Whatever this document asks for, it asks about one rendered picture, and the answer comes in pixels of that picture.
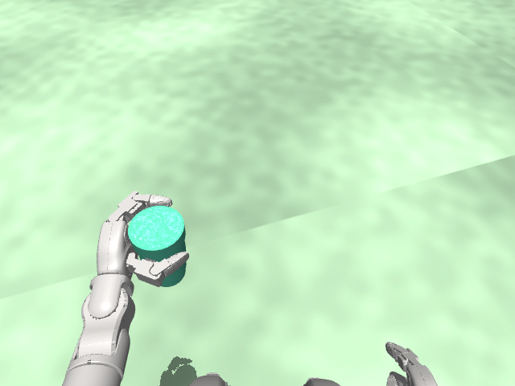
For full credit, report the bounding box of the left robot arm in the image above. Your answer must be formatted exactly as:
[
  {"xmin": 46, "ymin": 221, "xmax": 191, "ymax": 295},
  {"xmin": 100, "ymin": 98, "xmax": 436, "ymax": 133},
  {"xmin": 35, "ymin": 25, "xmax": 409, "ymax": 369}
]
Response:
[{"xmin": 62, "ymin": 273, "xmax": 135, "ymax": 386}]

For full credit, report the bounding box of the left robot hand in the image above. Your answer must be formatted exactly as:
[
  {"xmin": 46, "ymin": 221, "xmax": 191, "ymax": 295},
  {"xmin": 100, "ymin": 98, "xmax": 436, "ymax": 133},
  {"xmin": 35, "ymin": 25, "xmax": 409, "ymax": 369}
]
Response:
[{"xmin": 97, "ymin": 191, "xmax": 189, "ymax": 287}]

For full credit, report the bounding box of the cup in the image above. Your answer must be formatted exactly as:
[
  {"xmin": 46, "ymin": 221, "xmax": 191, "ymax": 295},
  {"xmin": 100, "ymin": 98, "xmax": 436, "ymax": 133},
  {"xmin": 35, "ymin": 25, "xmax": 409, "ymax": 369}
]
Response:
[{"xmin": 128, "ymin": 206, "xmax": 187, "ymax": 287}]

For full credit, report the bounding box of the right robot hand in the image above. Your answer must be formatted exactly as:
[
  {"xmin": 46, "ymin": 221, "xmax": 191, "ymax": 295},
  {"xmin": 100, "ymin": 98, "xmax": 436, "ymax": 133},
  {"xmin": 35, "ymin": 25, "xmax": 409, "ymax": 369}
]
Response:
[{"xmin": 385, "ymin": 342, "xmax": 438, "ymax": 386}]

